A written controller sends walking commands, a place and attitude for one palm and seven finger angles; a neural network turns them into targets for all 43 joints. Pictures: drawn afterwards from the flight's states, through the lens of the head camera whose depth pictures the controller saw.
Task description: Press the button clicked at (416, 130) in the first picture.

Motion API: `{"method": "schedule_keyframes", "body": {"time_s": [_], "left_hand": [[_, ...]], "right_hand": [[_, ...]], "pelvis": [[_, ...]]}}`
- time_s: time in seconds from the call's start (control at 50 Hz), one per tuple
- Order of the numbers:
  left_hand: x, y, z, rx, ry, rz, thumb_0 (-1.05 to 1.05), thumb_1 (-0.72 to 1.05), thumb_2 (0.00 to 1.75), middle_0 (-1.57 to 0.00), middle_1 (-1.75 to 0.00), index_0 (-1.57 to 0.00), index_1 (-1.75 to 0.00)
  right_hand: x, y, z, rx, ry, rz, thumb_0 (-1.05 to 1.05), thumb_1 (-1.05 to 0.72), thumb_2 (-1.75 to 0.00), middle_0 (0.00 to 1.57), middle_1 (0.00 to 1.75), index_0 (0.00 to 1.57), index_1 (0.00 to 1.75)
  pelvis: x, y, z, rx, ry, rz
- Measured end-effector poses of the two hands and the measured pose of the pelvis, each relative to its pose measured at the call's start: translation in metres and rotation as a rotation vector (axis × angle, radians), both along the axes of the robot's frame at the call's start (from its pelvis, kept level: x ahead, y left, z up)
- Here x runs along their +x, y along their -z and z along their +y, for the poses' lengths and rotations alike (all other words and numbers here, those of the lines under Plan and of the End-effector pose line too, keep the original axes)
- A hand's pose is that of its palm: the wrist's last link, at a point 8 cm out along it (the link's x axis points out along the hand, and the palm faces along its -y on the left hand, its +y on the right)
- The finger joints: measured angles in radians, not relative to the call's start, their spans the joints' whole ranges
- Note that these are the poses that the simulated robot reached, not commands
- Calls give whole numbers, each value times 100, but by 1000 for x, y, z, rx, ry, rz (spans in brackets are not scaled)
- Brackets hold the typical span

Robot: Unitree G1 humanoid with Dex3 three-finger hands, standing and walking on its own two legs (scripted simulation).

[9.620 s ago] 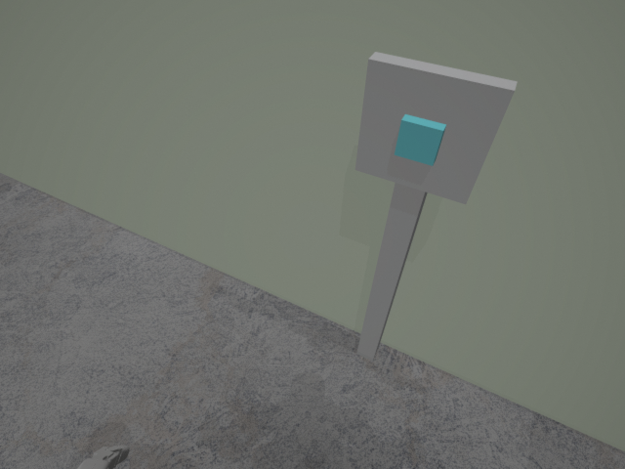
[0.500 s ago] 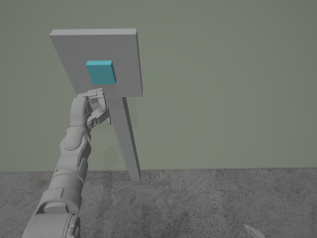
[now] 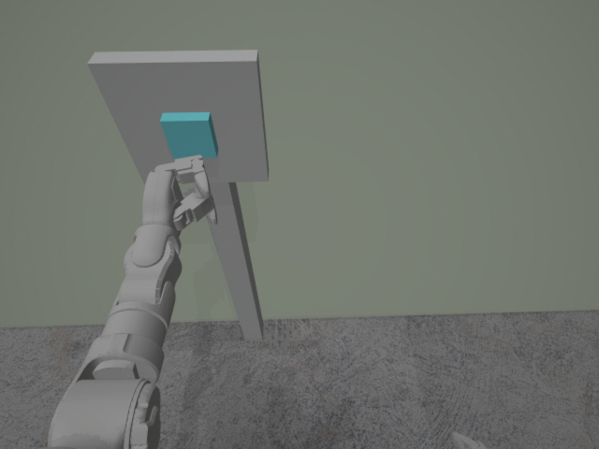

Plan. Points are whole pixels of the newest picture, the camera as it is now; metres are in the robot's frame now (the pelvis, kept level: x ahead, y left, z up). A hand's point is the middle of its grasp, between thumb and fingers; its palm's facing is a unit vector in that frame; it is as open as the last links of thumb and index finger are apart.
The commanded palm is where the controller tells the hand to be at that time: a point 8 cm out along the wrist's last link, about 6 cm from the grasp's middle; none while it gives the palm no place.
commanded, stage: aim a knuckle at the button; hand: left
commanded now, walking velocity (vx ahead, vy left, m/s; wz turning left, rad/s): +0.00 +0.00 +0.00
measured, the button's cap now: (191, 134) +0.51 +0.16 +0.14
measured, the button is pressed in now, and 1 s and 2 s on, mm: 0 0 12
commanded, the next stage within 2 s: press the button with the knuckle in 0.26 s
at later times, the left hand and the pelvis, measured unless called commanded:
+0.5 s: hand (210, 197) +0.42 +0.13 +0.11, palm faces +0.04 -1.00 -0.02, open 3.1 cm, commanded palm +0.40 +0.18 +0.11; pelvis +0.00 -0.01 +0.00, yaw +1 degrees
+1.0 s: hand (217, 179) +0.45 +0.12 +0.12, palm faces +0.03 -1.00 -0.03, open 3.1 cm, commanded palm +0.43 +0.18 +0.11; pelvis -0.01 -0.01 +0.00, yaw +0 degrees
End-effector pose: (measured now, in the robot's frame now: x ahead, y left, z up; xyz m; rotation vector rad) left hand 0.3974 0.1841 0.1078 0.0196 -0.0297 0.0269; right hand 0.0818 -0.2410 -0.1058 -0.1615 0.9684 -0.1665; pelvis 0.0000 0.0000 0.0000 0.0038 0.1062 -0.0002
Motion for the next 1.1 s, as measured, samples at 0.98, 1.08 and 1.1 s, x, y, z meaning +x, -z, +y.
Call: {"method": "schedule_keyframes", "body": {"time_s": [0.98,1.08,1.1], "left_hand": [[29,-9,-8,9,-3,4,2,90,90,-130,-150,-130,-150],[36,-8,-5,-4,-2,19,2,90,90,-130,-150,-130,-150],[37,-8,-4,-5,1,20,2,89,90,-130,-150,-130,-150]], "right_hand": [[-31,7,-20,-27,35,89,1,-90,-90,20,30,20,30],[-42,8,-21,-37,40,120,1,-90,-90,20,30,20,30],[-44,8,-21,-40,42,124,1,-90,-90,20,30,20,30]], "pelvis": [[-5,3,-8,1,-6,31],[-7,4,-8,-1,-9,37],[-8,4,-8,-2,-8,39]]}}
